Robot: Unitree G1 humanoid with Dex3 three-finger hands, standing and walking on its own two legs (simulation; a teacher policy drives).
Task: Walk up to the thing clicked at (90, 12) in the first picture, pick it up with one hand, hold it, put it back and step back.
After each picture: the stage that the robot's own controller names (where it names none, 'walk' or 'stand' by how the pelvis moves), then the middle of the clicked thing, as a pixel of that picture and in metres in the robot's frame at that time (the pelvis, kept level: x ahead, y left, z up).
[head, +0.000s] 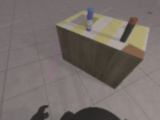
stand; (89, 20) +1.04 +0.04 +0.09
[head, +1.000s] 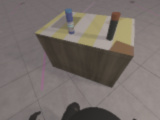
walk; (70, 22) +0.90 +0.27 +0.10
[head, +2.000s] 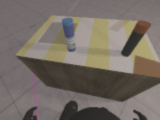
stand; (69, 37) +0.55 +0.20 +0.14
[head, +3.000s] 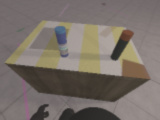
stand; (62, 43) +0.52 +0.23 +0.10
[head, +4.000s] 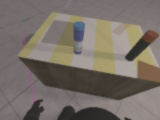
stand; (78, 40) +0.54 +0.11 +0.10
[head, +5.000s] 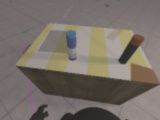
stand; (71, 47) +0.52 +0.15 +0.09
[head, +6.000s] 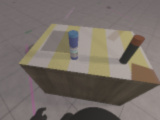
stand; (73, 46) +0.53 +0.15 +0.09
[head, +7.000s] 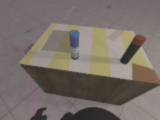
stand; (74, 46) +0.53 +0.14 +0.09
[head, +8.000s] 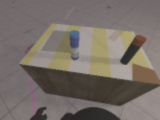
stand; (74, 47) +0.53 +0.14 +0.09
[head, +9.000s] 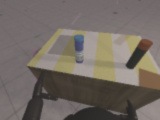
rise first; (79, 50) +0.52 +0.13 +0.09
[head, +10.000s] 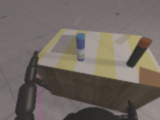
go down; (80, 48) +0.55 +0.11 +0.09
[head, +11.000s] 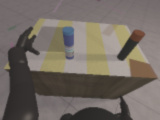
go down; (69, 45) +0.51 +0.13 +0.11
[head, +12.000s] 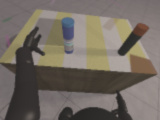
close in; (68, 38) +0.53 +0.12 +0.12
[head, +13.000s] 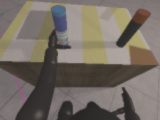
close; (61, 30) +0.55 +0.14 +0.15
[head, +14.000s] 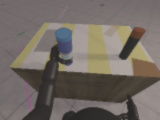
lift; (66, 50) +0.38 +0.13 +0.20
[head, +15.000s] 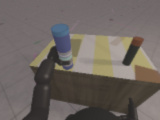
lift; (64, 50) +0.31 +0.15 +0.27
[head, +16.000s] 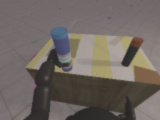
hold; (64, 53) +0.32 +0.15 +0.25
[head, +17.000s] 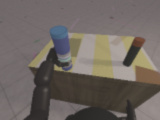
hold; (63, 52) +0.31 +0.15 +0.26
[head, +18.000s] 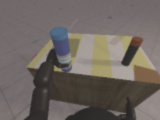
hold; (63, 53) +0.31 +0.15 +0.26
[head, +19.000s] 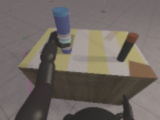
crouch; (64, 34) +0.43 +0.15 +0.28
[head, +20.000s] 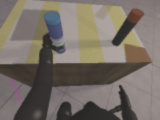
lower; (57, 36) +0.50 +0.14 +0.14
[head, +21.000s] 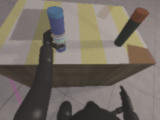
lower; (58, 33) +0.51 +0.14 +0.15
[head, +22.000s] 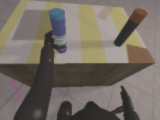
lower; (59, 34) +0.51 +0.13 +0.15
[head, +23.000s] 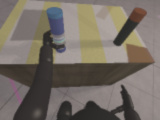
lower; (58, 34) +0.51 +0.14 +0.15
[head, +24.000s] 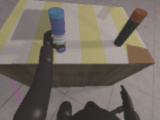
loosen; (59, 34) +0.51 +0.14 +0.15
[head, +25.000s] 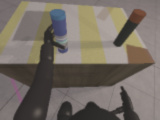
withdraw; (61, 35) +0.51 +0.13 +0.15
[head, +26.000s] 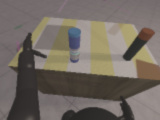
sink last; (74, 47) +0.47 +0.11 +0.12
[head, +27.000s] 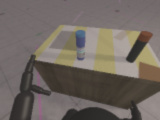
stand; (80, 46) +0.53 +0.12 +0.12
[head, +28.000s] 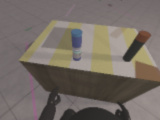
stand; (76, 46) +0.50 +0.12 +0.11
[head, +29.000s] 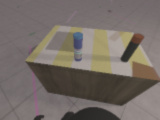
stand; (78, 48) +0.54 +0.12 +0.09
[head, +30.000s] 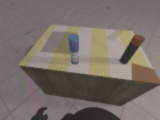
stand; (74, 51) +0.49 +0.13 +0.09
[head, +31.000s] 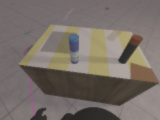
stand; (74, 50) +0.50 +0.13 +0.09
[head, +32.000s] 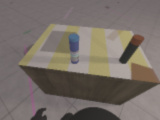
stand; (74, 50) +0.49 +0.13 +0.09
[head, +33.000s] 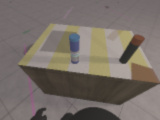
stand; (74, 50) +0.49 +0.13 +0.09
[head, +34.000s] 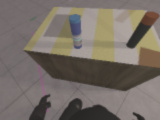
walk; (76, 34) +0.57 +0.14 +0.10
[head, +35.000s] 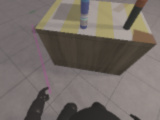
walk; (84, 14) +0.82 +0.10 +0.12
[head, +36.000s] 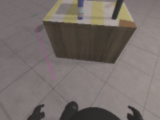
stand; (80, 7) +1.10 +0.19 +0.11
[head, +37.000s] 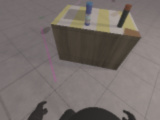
stand; (88, 14) +1.10 +0.10 +0.10
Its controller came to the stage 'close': yes
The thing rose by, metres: 0.19
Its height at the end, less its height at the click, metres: +0.00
